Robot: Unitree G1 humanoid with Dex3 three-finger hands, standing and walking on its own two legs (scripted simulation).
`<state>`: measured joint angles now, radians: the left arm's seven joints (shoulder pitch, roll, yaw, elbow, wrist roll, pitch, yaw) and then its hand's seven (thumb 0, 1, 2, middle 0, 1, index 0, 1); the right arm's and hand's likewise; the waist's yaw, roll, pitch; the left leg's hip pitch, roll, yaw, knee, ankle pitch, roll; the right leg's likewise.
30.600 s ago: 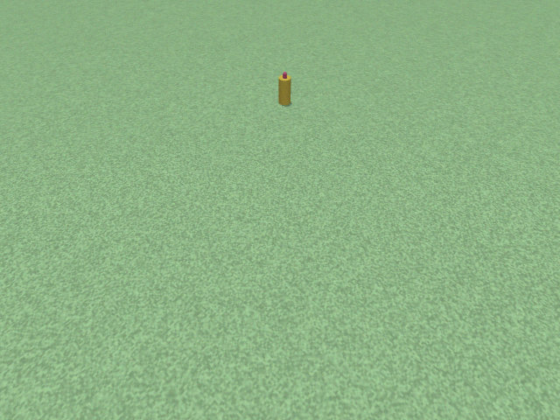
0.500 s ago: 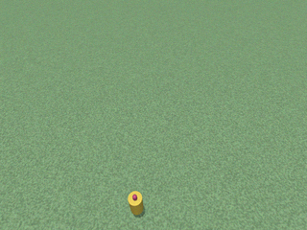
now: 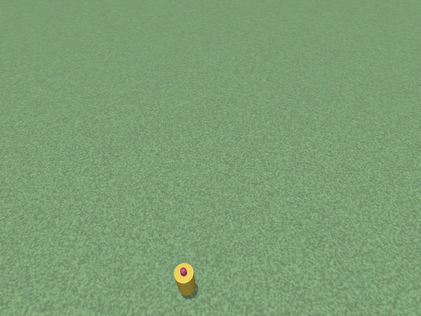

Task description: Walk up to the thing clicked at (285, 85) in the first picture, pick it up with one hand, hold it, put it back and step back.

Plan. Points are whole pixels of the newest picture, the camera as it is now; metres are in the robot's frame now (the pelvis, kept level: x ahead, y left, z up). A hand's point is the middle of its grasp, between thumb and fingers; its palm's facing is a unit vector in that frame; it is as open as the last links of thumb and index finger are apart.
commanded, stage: stand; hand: left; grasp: from the side
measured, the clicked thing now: (185, 278) +0.40 +0.12 -0.68
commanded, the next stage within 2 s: step back in 0.44 s
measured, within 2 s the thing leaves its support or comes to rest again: neither
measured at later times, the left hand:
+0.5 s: hand out of the picture +0.08 +0.25 -0.16, palm faces +0.00 -0.94 -0.34, open 7.4 cm
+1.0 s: hand out of the picture +0.07 +0.30 -0.18, palm faces -0.01 -0.93 -0.37, open 7.4 cm
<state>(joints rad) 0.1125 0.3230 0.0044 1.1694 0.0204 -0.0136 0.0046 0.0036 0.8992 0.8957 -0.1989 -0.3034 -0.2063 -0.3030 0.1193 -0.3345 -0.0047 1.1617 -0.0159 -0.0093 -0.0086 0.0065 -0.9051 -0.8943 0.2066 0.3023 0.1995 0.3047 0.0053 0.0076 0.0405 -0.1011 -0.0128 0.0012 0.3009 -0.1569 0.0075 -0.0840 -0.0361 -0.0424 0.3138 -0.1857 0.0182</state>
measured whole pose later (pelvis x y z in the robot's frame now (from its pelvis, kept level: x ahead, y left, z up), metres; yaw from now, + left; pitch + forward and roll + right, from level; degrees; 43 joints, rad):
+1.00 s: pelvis -0.08 +0.04 -0.04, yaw +1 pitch -1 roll +1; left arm 0.01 0.40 0.06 0.87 0.03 0.05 0.01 0.00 0.90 0.90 -0.20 -0.30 -0.21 -0.30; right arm 0.15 -0.38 -0.06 0.96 -0.03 0.04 0.01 0.00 -0.91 -0.89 0.21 0.30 0.20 0.30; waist -0.01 -0.07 0.18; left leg -0.24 -0.06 -0.01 0.68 -0.42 0.02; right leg -0.44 -0.11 0.02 0.75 -0.32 0.02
